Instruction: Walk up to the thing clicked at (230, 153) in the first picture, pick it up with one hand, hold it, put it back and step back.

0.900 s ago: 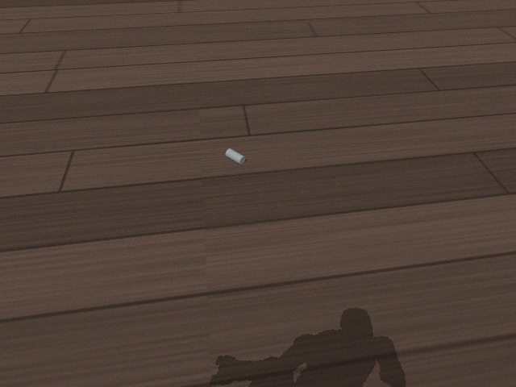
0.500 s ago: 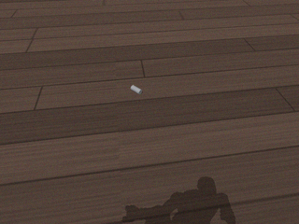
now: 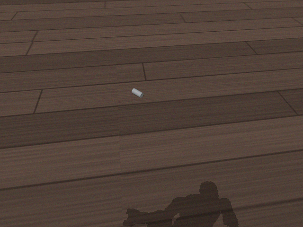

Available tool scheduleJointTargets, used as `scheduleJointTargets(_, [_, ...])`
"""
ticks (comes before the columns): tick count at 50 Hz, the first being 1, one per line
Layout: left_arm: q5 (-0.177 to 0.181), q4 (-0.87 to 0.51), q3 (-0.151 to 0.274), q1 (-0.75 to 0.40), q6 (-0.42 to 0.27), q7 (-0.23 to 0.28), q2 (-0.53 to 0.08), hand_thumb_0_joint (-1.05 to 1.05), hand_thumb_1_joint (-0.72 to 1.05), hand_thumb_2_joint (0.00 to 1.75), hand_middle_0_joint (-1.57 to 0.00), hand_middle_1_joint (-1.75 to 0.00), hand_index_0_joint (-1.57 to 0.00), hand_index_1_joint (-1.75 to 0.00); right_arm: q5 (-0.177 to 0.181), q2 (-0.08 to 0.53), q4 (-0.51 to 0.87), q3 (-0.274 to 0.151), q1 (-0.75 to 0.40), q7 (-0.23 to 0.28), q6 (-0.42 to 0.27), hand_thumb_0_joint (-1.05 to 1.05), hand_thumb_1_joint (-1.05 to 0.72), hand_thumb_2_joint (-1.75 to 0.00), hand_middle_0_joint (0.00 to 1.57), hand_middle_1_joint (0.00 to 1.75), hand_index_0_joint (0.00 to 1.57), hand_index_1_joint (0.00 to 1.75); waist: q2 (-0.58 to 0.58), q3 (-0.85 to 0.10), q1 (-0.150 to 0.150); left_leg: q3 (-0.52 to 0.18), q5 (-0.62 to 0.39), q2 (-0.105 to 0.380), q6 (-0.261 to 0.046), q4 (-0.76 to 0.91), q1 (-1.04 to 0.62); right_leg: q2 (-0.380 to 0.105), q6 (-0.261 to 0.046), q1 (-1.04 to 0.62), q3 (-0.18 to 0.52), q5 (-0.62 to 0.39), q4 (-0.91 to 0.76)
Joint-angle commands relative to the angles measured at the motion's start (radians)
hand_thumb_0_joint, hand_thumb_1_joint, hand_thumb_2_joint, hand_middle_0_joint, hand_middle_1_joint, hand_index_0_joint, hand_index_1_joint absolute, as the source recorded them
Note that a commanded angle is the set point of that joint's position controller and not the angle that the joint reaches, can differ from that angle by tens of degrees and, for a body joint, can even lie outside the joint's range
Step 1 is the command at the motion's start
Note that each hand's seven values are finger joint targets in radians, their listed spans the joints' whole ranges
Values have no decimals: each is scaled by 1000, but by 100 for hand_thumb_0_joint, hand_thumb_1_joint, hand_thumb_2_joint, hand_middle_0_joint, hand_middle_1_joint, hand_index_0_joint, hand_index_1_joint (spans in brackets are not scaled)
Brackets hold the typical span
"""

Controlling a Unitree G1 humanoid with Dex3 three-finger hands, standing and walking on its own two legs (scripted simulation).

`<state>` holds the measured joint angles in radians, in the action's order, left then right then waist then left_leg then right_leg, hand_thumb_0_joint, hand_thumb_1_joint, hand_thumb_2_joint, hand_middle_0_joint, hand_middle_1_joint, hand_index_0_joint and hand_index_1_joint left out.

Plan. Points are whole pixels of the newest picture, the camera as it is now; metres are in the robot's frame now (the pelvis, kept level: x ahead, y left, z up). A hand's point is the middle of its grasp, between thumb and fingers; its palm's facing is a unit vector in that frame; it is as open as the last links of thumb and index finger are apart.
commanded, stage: stand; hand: left
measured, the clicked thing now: (137, 92) +1.36 +0.15 -0.76
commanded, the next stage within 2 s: walk up in 0.22 s
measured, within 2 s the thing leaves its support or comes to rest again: neither
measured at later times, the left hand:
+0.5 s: hand out of the picture +0.08 +0.34 -0.16, palm faces -0.11 -0.91 -0.39, open 7.4 cm
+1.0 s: hand (73, 134) +0.46 +0.31 -0.13, palm faces -0.33 -0.82 -0.47, open 7.4 cm
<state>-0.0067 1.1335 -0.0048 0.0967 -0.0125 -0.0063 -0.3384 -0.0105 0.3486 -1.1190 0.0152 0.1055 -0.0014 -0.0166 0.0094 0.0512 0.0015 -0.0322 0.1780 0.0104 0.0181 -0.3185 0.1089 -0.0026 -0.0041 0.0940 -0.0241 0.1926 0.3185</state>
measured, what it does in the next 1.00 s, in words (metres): walks ahead, turning right: left foot, then right foot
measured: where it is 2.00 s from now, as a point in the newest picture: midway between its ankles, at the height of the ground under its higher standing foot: (128, 161)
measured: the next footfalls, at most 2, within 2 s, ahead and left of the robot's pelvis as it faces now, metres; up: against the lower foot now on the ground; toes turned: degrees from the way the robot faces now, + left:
left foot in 0.52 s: +0.18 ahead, +0.21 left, +0.00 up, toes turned -8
right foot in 0.94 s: +0.32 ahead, -0.05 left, +0.00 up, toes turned -23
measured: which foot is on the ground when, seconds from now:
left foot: down 0.00-0.26, up 0.28-0.50, down 0.52-0.96, up 0.98-1.00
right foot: down 0.00-0.54, up 0.56-0.92, down 0.94-1.00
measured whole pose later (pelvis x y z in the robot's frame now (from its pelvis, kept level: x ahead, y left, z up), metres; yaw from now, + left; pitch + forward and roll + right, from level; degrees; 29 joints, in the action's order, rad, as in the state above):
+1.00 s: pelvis +0.24 +0.09 -0.03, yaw -18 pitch -3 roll -1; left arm 0.00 0.87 0.06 0.17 -0.09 -0.02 -0.40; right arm -0.04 0.41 -0.86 -0.08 0.36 -0.07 0.00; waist 0.10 0.10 -0.08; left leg 0.09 0.52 0.03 -0.02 -0.86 0.14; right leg -0.01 -0.04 0.38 -0.08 0.21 0.65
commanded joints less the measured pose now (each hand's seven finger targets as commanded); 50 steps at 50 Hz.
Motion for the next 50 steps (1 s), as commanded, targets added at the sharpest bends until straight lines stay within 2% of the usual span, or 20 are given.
scheduleJointTargets(1, [-3,-56,46,-32,-21,16,-223,0,90,90,-20,-30,-20,-30,4,206,56,-43,-26,15,-16,0,-90,-90,20,30,20,30,-10,-76,2,-78,-147,114,-41,37,-4,-132,-22,-20,100,-145,-54])
scheduleJointTargets(10, [-4,-57,48,-29,-21,15,-221,0,90,90,-20,-30,-20,-30,3,209,57,-44,-24,13,-15,0,-90,-90,20,30,20,30,-13,-78,2,-84,-118,113,-44,43,8,-132,-22,-21,100,-118,-61])
scheduleJointTargets(11, [-5,-110,118,104,-35,-2,-341,0,90,90,-20,-30,-20,-30,-33,324,171,-133,-38,-14,-31,0,-90,-90,20,30,20,30,22,-133,9,13,319,56,-74,-150,-8,-131,-85,14,230,278,-20])
scheduleJointTargets(13, [-15,-108,133,150,-43,-7,-376,0,90,90,-20,-30,-20,-30,-44,269,214,-126,-102,-37,-23,0,-90,-90,20,30,20,30,-85,7,55,41,365,-13,-46,-366,321,-277,-176,5,499,575,-154])
scheduleJointTargets(15, [-11,-151,146,105,-61,-1,-369,0,90,90,-20,-30,-20,-30,-46,244,247,-127,-107,-54,-20,0,-90,-90,20,30,20,30,-85,71,45,-71,252,47,-24,-517,558,-355,-254,-75,621,581,-186])
scheduleJointTargets(23, [-14,-233,148,93,-70,-5,-356,0,90,90,-20,-30,-20,-30,-34,250,295,-162,2,-93,-19,0,-90,-90,20,30,20,30,-202,-7,-8,-29,221,58,-15,-325,255,-188,-169,113,340,282,-66])
scheduleJointTargets(26, [-21,-268,118,41,-57,-4,-277,0,90,90,-20,-30,-20,-30,-41,297,223,-203,274,-75,-29,0,-90,-90,20,30,20,30,28,-104,-175,-3,93,33,-44,-141,-290,-45,-86,504,188,274,344])
scheduleJointTargets(27, [-20,-266,89,113,-57,4,-181,0,90,90,-20,-30,-20,-30,-57,368,208,-221,372,-62,-35,0,-90,-90,20,30,20,30,318,-150,-205,-223,317,191,-63,-6,-362,100,-68,635,100,413,665])
scheduleJointTargets(28, [-2,-276,76,128,-53,19,-193,0,90,90,-20,-30,-20,-30,-53,408,268,-221,247,-54,-40,0,-90,-90,20,30,20,30,342,-84,-142,-530,571,360,-95,153,-185,93,-44,713,83,394,850])
scheduleJointTargets(30, [6,-259,88,171,-55,19,-304,0,90,90,-20,-30,-20,-30,-20,426,317,-216,80,-61,-40,0,-90,-90,20,30,20,30,241,-3,-59,-576,748,403,-200,235,39,-52,-69,590,119,267,864])
scheduleJointTargets(32, [20,-198,112,219,-62,0,-335,0,90,90,-20,-30,-20,-30,-20,318,336,-187,57,-58,-46,0,-90,-90,20,30,20,30,184,19,-19,-326,500,277,-179,142,17,-78,-42,528,107,161,777])
scheduleJointTargets(34, [23,-186,109,232,-63,-15,-309,0,90,90,-20,-30,-20,-30,-15,287,324,-176,113,-56,-57,0,-90,-90,20,30,20,30,159,6,-33,-166,284,227,-180,112,-23,-83,-24,502,73,123,668])
scheduleJointTargets(39, [12,-277,96,75,-66,-28,-261,0,90,90,-20,-30,-20,-30,-20,304,337,-174,188,-58,-55,0,-90,-90,20,30,20,30,124,64,-71,-80,8,268,-228,106,-44,-87,-7,471,13,102,433])
scheduleJointTargets(41, [12,-289,99,58,-69,-29,-254,0,90,90,-20,-30,-20,-30,-24,299,356,-172,192,-60,-51,0,-90,-90,20,30,20,30,105,64,-72,-19,-93,251,-208,73,-4,-72,-21,393,-23,46,369])
scheduleJointTargets(44, [14,-284,105,108,-75,-22,-244,0,90,90,-20,-30,-20,-30,-23,292,387,-166,167,-61,-37,0,-90,-90,20,30,20,30,60,2,-31,60,-251,216,-171,-77,36,-29,-49,195,-67,-23,264])
scheduleJointTargets(46, [13,-239,134,276,-77,-4,-287,0,90,90,-20,-30,-20,-30,-18,259,413,-151,155,-64,-31,0,-90,-90,20,30,20,30,-67,-108,65,141,-308,137,-118,-352,166,4,-68,-129,-83,-67,194])
scheduleJointTargets(47, [9,-227,161,389,-80,9,-344,0,90,90,-20,-30,-20,-30,-20,227,426,-137,186,-64,-32,0,-90,-90,20,30,20,30,-181,-171,122,163,-148,67,-76,-592,300,-81,-102,-291,71,56,122])
scheduleJointTargets(48, [6,-247,180,415,-84,23,-423,0,90,90,-20,-30,-20,-30,-20,181,437,-118,249,-65,-26,0,-90,-90,20,30,20,30,-342,-200,97,120,358,-33,-36,-776,526,-353,-190,-393,524,133,54])
scheduleJointTargets(49, [11,-284,171,337,-79,30,-427,0,90,90,-20,-30,-20,-30,-22,287,417,-139,258,-62,-6,0,-90,-90,20,30,20,30,-168,-173,83,-34,388,16,-27,-839,561,-420,-270,-291,707,378,-21])
scheduleJointTargets(50, [22,-302,169,278,-75,34,-435,0,90,90,-20,-30,-20,-30,-27,323,412,-153,226,-58,0,0,-90,-90,20,30,20,30,-147,-99,75,-67,386,52,-19,-877,560,-440,-326,-158,746,521,-63])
